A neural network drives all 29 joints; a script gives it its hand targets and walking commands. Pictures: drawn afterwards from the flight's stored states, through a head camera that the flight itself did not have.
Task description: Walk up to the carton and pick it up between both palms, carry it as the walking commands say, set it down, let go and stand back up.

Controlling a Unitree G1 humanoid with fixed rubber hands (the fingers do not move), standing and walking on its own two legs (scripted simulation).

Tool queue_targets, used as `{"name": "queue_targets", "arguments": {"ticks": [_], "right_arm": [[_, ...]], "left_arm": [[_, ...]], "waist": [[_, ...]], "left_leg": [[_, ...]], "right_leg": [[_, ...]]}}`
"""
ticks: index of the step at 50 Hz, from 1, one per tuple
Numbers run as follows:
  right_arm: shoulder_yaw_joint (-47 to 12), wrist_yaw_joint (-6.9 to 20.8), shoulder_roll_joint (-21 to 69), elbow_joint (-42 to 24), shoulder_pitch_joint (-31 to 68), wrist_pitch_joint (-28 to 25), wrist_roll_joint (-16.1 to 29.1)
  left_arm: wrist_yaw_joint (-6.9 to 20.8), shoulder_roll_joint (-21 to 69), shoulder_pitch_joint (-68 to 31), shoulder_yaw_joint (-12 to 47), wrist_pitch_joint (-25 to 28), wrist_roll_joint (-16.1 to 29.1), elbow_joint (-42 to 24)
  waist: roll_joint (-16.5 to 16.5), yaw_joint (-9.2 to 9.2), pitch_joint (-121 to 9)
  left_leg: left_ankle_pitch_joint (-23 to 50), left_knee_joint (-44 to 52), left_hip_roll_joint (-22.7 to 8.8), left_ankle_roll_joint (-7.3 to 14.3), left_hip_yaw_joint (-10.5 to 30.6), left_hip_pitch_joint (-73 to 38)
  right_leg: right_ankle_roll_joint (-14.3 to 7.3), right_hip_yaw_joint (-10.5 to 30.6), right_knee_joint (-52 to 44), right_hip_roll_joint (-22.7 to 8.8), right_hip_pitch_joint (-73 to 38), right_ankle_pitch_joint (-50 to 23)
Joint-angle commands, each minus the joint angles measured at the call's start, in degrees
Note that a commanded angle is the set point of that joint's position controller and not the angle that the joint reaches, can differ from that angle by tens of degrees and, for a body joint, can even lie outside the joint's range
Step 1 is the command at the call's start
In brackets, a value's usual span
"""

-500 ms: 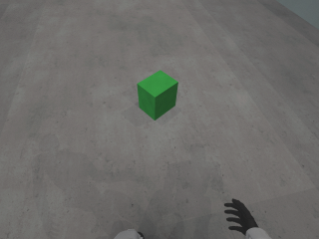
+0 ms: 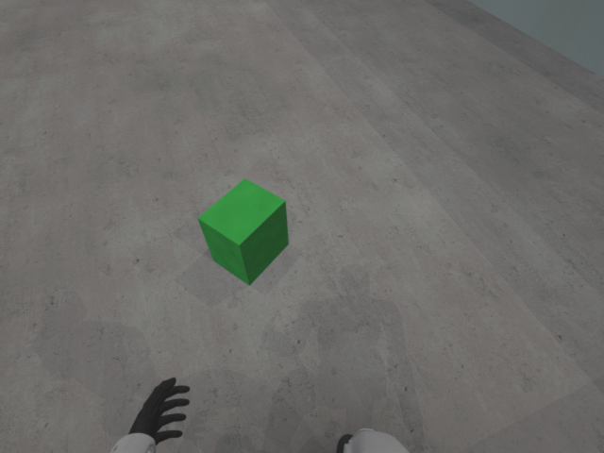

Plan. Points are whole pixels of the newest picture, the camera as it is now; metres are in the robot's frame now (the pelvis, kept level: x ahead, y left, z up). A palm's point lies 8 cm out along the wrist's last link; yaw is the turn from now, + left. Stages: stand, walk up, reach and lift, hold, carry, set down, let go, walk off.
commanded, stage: walk up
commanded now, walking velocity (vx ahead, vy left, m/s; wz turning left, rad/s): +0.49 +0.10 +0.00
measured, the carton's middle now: (247, 232) +0.94 +0.13 -0.62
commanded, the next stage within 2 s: none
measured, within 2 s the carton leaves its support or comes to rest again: neither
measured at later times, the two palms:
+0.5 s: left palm out of the picture +0.11 +0.28 -0.11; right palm (378, 277) +0.40 -0.16 -0.11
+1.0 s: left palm (157, 249) +0.51 +0.25 -0.11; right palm (417, 330) +0.30 -0.21 -0.13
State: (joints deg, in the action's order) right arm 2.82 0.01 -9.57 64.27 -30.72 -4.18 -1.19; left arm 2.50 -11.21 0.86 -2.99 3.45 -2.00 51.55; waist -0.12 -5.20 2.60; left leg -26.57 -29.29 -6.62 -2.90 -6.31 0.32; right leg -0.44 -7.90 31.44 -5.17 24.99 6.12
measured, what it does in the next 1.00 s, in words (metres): walks ahead: left foot, then right foot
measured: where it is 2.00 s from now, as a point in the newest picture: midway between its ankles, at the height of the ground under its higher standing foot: (279, 365)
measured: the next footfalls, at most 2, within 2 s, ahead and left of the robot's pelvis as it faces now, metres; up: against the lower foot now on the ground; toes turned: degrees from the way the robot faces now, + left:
left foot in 0.50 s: +0.37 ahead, +0.19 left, +0.00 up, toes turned +7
right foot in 0.98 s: +0.48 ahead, -0.10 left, +0.00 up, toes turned -9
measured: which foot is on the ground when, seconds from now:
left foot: up 0.00-0.48, down 0.50-0.98, up 1.00-1.00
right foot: down 0.00-0.50, up 0.52-0.96, down 0.98-1.00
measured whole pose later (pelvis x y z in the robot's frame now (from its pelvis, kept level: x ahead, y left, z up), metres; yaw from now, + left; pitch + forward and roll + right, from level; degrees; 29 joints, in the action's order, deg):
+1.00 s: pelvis +0.39 +0.01 +0.01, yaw +0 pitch -1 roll +1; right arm 3.4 -0.7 -10.5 63.1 -25.0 -1.9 -0.9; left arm 0.8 -10.5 7.0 -3.0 2.5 -1.3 54.5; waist -0.6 -3.1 2.9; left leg -24.2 -34.2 -6.3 -2.9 -5.7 9.1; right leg -0.2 -7.4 31.4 -4.1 18.9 12.4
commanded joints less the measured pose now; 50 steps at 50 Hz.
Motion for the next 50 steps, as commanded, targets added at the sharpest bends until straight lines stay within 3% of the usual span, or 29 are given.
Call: {"name": "queue_targets", "arguments": {"ticks": [1, 2, 4, 6, 7, 10, 16, 20, 22, 23, 24, 25, 26, 27, 28, 29, 30, 31, 33, 35, 37, 40, 42, 43, 44, 46, 48, 49, 50], "right_arm": [[1.1, -0.3, -3.7, -4.9, -2.7, -0.4, 0.2], [2.1, 0.1, -6.8, -4.6, -0.1, 0.5, -0.3], [1.7, 0.8, -4.3, -3.9, 4.3, 0.7, -0.2], [2.0, 1.6, -3.3, -4.2, 4.9, 1.9, -0.6], [2.0, 2.0, -3.4, -4.8, 5.6, 2.6, -0.9], [1.6, 3.0, -3.5, -7.3, 11.5, 4.0, -1.2], [0.5, 4.6, -3.3, -12.3, 25.8, 4.0, -0.8], [0.6, 4.8, -4.0, -14.3, 31.0, 3.3, -0.6], [0.5, 4.1, -3.7, -14.0, 29.6, 2.4, -0.8], [0.8, 3.5, -4.3, -13.0, 26.4, 1.7, -1.2], [1.6, 2.7, -6.1, -10.5, 19.9, 0.8, -1.6], [2.6, 1.7, -9.4, -7.9, 11.0, -0.1, -1.9], [4.0, 0.7, -16.2, -7.1, 3.5, -0.5, -2.1], [4.8, 0.5, -19.9, -5.9, -0.4, -0.1, 0.1], [3.9, 0.3, -17.1, -6.4, 3.3, -0.1, 0.6], [3.0, 0.1, -14.0, -7.2, 7.3, -0.5, 0.2], [2.2, 0.1, -11.1, -7.9, 11.9, -0.7, 0.0], [1.5, 0.1, -8.8, -8.3, 14.2, -0.9, 0.3], [0.3, 0.2, -6.5, -7.1, 13.2, -1.2, 0.3], [0.3, -0.1, -7.4, -6.1, 11.4, -1.5, -0.1], [0.6, -0.6, -8.5, -5.0, 9.0, -1.4, -0.3], [1.0, -1.2, -8.7, -4.5, 7.0, -0.7, -0.7], [1.1, -0.8, -8.2, -4.4, 6.9, -0.4, -0.9], [1.5, -0.7, -8.1, -4.0, 6.9, 0.3, -0.5], [1.9, -0.6, -8.9, -3.8, 6.7, 0.7, -0.3], [2.4, -0.6, -10.1, -3.3, 6.8, 1.3, 0.1], [1.9, -0.6, -8.2, -3.0, 6.0, 1.7, 0.3], [1.0, -0.8, -5.0, -3.8, 5.3, 1.8, 0.3], [0.1, -1.2, -1.6, -6.0, 4.3, 2.1, 0.9]], "left_arm": [[-1.6, -20.5, 28.4, -4.5, 0.5, 0.3, 5.2], [-2.3, -19.6, 25.6, -4.6, -0.3, 1.5, 5.7], [-2.5, -11.1, 16.6, -2.6, 0.5, 0.8, 4.1], [-2.3, -5.9, 14.9, -1.2, 1.2, 0.5, 3.6], [-2.3, -5.3, 17.0, -1.0, 1.6, 0.6, 4.2], [-2.7, -6.5, 22.1, -1.0, 2.0, 0.8, 5.2], [-3.3, -8.0, 26.1, -1.8, 2.0, 0.5, 5.9], [-3.5, -9.8, 27.6, -3.1, 1.4, 0.2, 6.9], [-2.7, -7.8, 26.4, -2.5, 0.9, 0.3, 7.2], [-2.6, -6.8, 26.5, -2.3, 0.5, 0.8, 7.7], [-2.5, -6.2, 26.8, -1.7, 0.4, 1.2, 8.1], [-2.6, -5.0, 26.7, -1.0, 0.6, 1.3, 7.8], [-2.5, -1.3, 26.7, 0.0, 1.0, 1.6, 4.8], [-2.9, -3.4, 25.5, -1.0, 0.7, 1.6, 3.3], [-3.0, -5.1, 24.6, -1.8, 0.1, 1.4, 5.1], [-2.8, -4.1, 24.3, -1.8, -0.2, 1.4, 6.4], [-2.6, -2.7, 25.1, -1.3, -0.5, 1.2, 7.7], [-2.3, -2.4, 25.5, -1.4, -1.1, 0.9, 8.1], [-2.0, -1.8, 25.3, -1.5, -2.7, 0.5, 8.2], [-1.7, -1.9, 22.2, -1.4, -4.2, 0.4, 7.2], [-1.1, -2.1, 17.6, -1.4, -4.9, 0.3, 5.6], [-0.3, -2.0, 10.9, -1.2, -4.8, 0.5, 3.0], [0.0, -0.9, 6.8, -0.5, -4.1, 1.1, 1.5], [-0.1, -1.2, 5.1, -0.4, -3.5, 1.0, 0.4], [-0.2, -1.8, 5.0, -0.4, -3.2, 0.8, 0.4], [-1.1, -2.4, 7.9, -0.7, -2.5, 1.0, 1.4], [-2.1, -4.3, 15.9, -1.3, -0.7, 0.8, 4.2], [-2.4, -8.3, 20.7, -2.0, 0.4, 0.4, 4.8], [-2.6, -15.3, 24.2, -3.3, 0.0, 0.5, 5.3]], "waist": [[18.4, 12.08, -17.0], [8.8, 9.88, -12.7], [5.3, 6.3, -2.9], [8.6, 4.21, -1.4], [9.8, 4.29, -1.2], [9.4, 5.14, 0.0], [8.8, 7.52, 3.9], [10.6, 8.95, 5.0], [13.9, 8.39, 2.8], [12.0, 6.93, 1.6], [6.3, 4.3, -0.9], [-0.2, 0.68, -5.7], [-16.5, -1.57, -11.8], [-19.9, -2.51, -14.5], [-8.1, 0.04, -10.6], [-3.1, 2.17, -6.8], [-3.9, 4.65, -4.2], [-6.7, 5.72, -2.7], [-10.0, 6.56, -2.6], [-10.4, 6.45, -2.6], [-10.8, 5.44, -2.2], [-11.3, 4.03, -0.1], [-13.6, 3.47, 1.2], [-16.5, 3.7, 1.4], [-15.6, 3.58, 2.3], [-9.5, 4.79, 3.4], [-1.8, 7.25, 0.0], [8.1, 8.83, -4.0], [20.4, 10.44, -6.1]], "left_leg": [[-7.7, -36.0, 5.8, 3.0, 4.2, 34.9], [-2.0, -43.1, 2.2, 2.9, 10.5, 35.2], [8.6, -42.9, -2.1, 3.4, 9.1, 34.2], [12.7, -38.8, -2.6, 3.1, 7.5, 29.9], [14.0, -37.8, -2.0, 2.8, 6.4, 29.8], [17.7, -33.1, -1.6, 1.0, 4.9, 32.9], [22.5, -14.6, -1.4, -1.0, 3.2, 33.9], [20.9, -4.6, -0.3, -0.6, 1.6, 27.9], [16.9, -1.3, 1.9, 0.3, -0.5, 20.5], [17.8, 0.4, 2.7, 0.4, -1.8, 13.8], [16.9, 2.4, 4.2, 0.7, -3.3, 5.3], [15.2, 2.3, 1.0, 1.9, 0.6, -5.0], [13.6, 7.8, -15.6, 6.0, 21.0, -13.7], [14.8, 16.5, -22.5, 11.2, 35.7, -13.3], [24.4, 15.0, -23.6, 10.9, 34.2, -8.7], [33.1, 12.9, -21.4, 10.1, 28.3, -2.7], [38.4, 12.8, -17.0, 9.1, 20.7, 2.8], [41.2, 13.1, -14.4, 8.5, 15.8, 6.4], [47.3, 12.9, -11.4, 8.5, 11.4, 9.1], [51.3, 12.7, -11.7, 9.0, 9.6, 8.5], [48.9, 13.7, -12.6, 9.2, 8.7, 6.7], [35.1, 16.3, -12.1, 9.2, 7.6, 7.0], [22.5, 18.0, -9.3, 8.5, 4.3, 10.4], [15.2, 18.7, -6.5, 8.8, 3.5, 11.9], [13.0, 18.6, -7.0, 9.0, 4.3, 13.1], [13.1, 14.8, -8.6, 8.7, 6.2, 14.3], [9.8, 4.6, -5.7, 5.8, 4.5, 17.5], [3.4, -8.8, -1.9, 3.1, 0.5, 21.6], [-11.1, -23.3, 4.1, 0.8, -2.3, 32.8]], "right_leg": [[-6.9, 44.7, -17.9, -27.4, -39.0, 14.8], [-7.1, 47.0, -19.9, -27.1, -32.0, 13.3], [-5.9, 28.2, -17.6, -20.2, -19.7, 5.0], [-3.5, 15.5, -17.7, -13.4, -13.1, -0.2], [-3.2, 13.1, -17.8, -12.7, -12.8, -3.4], [-3.9, 10.9, -18.5, -13.0, -14.0, -9.3], [-4.6, 8.9, -22.2, -12.7, -17.3, -2.1], [-4.7, 7.2, -21.9, -13.6, -19.2, -2.7], [-4.4, 4.3, -19.4, -11.0, -18.1, 0.9], [-4.1, 3.2, -15.5, -9.7, -15.4, 2.5], [-3.5, 1.8, -6.9, -7.6, -12.8, -1.5], [-1.8, 0.8, 5.6, -5.0, -7.7, -1.4], [1.1, -0.5, 25.5, -1.0, 3.7, 19.2], [0.6, 5.3, 34.3, 1.9, 10.6, 26.6], [0.7, 8.8, 39.4, -0.6, 11.9, 22.9], [0.8, 10.0, 40.5, -2.0, 10.6, 17.7], [0.8, 9.7, 37.8, -3.3, 7.9, 13.5], [0.9, 8.6, 35.4, -3.5, 5.8, 12.1], [1.4, 6.2, 32.8, -2.1, 2.1, 10.7], [2.2, 5.5, 30.3, -1.2, 3.0, 9.1], [2.6, 5.3, 26.9, -1.2, 5.7, 7.2], [2.7, 4.3, 18.7, -1.4, 6.1, 5.5], [2.1, 2.2, 10.3, -0.4, 0.7, 4.3], [2.0, 1.0, 8.3, 1.0, -3.3, 5.9], [2.2, 0.1, 7.1, 1.7, -5.5, 7.0], [2.2, -0.5, 1.5, 2.0, -10.0, 5.9], [1.8, -0.3, -6.0, 1.6, -21.2, 5.6], [0.3, 11.7, -10.6, -9.7, -27.2, 5.9], [-6.3, 29.3, -18.5, -24.2, -30.4, 7.0]]}}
